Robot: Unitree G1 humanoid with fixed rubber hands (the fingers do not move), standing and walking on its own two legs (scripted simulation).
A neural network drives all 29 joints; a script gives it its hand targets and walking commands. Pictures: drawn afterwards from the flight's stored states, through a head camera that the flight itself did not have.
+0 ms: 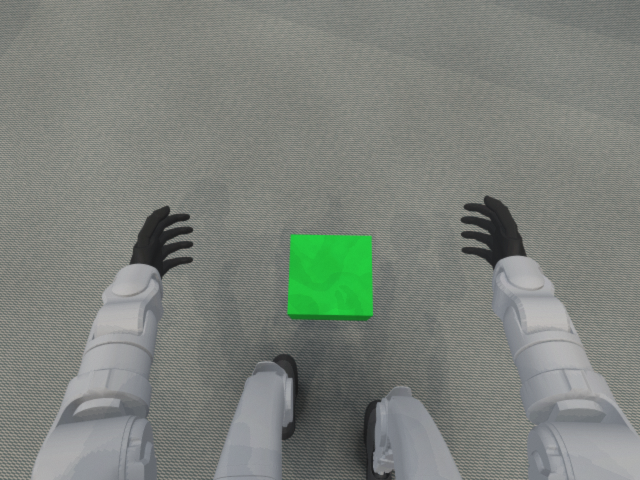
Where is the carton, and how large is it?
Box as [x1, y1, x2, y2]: [287, 235, 372, 320]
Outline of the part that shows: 291,235 287,311 289,316 291,318 298,319 366,320 372,315 371,236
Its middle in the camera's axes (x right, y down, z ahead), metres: +0.02 +0.09 +1.03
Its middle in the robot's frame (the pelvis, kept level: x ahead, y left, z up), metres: +0.46 +0.03 -0.61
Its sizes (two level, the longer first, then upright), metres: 0.205 0.200 0.143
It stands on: the floor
